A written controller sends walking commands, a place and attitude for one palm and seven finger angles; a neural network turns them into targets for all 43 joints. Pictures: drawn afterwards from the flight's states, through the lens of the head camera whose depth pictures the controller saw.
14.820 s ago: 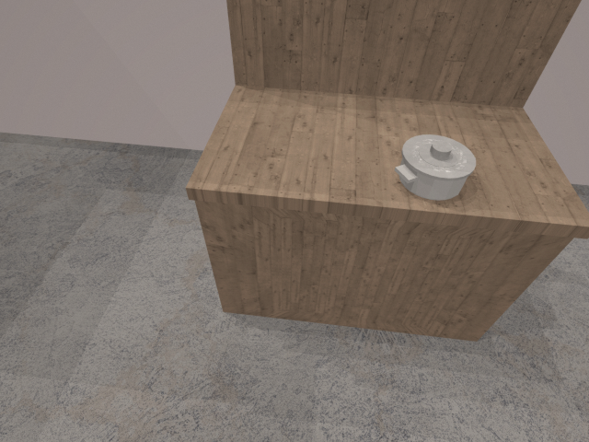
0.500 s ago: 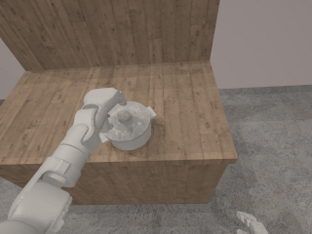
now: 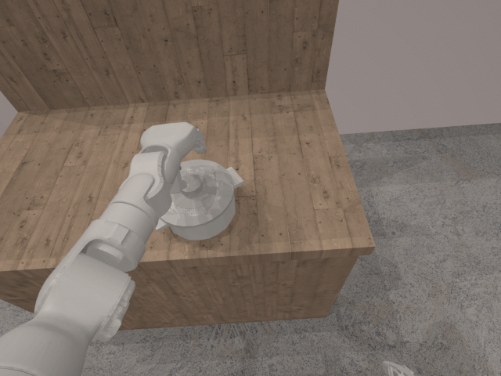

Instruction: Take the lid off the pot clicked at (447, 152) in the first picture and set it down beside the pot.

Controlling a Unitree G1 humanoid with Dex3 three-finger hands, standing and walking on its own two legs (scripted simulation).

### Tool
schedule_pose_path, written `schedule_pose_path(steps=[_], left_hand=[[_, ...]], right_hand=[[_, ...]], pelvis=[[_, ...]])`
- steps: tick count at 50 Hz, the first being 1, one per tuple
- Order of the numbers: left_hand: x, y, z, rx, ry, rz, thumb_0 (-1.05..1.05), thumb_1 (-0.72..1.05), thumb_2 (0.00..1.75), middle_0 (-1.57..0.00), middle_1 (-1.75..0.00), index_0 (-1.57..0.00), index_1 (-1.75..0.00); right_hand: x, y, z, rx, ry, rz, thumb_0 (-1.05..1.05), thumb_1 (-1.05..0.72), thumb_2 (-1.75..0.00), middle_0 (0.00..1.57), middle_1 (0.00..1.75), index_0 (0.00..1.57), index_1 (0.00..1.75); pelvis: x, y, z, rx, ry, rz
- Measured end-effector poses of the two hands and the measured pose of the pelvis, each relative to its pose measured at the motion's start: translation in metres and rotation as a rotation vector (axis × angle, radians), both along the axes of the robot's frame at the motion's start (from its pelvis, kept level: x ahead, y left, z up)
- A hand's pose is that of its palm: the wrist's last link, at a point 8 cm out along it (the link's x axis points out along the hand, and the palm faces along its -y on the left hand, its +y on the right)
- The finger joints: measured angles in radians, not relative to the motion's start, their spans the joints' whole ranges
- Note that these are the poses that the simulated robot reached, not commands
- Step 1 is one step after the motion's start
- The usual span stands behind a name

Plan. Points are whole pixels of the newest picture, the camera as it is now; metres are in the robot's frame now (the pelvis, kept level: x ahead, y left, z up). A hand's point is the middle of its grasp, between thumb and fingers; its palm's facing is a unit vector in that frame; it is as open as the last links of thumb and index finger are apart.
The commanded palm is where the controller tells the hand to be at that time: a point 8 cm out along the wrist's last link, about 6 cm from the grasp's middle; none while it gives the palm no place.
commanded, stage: move the open hand above the knob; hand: left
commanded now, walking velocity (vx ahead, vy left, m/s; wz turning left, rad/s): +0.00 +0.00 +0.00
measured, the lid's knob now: (190, 185) +0.47 +0.12 +0.00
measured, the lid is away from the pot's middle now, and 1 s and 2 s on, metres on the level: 0.00 0.00 0.00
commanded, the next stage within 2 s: lower the open fingers around the knob in 0.46 s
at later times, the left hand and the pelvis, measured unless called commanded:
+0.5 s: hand (175, 172) +0.44 +0.13 +0.07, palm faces -0.31 -0.07 -0.95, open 10.0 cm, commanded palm +0.43 +0.13 +0.13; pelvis +0.00 +0.00 +0.00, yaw +0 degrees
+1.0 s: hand (178, 180) +0.45 +0.13 +0.04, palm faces -0.36 -0.06 -0.93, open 10.0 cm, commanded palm +0.44 +0.13 +0.10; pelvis +0.01 +0.00 +0.00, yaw +0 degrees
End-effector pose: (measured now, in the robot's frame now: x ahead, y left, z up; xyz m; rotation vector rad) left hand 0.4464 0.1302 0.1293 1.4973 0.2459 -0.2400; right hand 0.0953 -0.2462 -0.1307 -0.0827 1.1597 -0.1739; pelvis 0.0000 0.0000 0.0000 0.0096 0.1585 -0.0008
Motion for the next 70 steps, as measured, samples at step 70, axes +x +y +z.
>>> schedule_pose_path(steps=[70], left_hand=[[0.009,0.001,-0.05,-0.01,0.048,0.005,0.0,-0.23,1.31,-0.84,-0.08,-0.84,-0.08]], right_hand=[[-0.02,-0.006,-0.006,-0.031,0.1,-0.041,0.0,-0.91,-0.9,0.2,0.3,0.2,0.3]], pelvis=[[0.008,0.002,-0.004,-0.009,0.063,-0.012]])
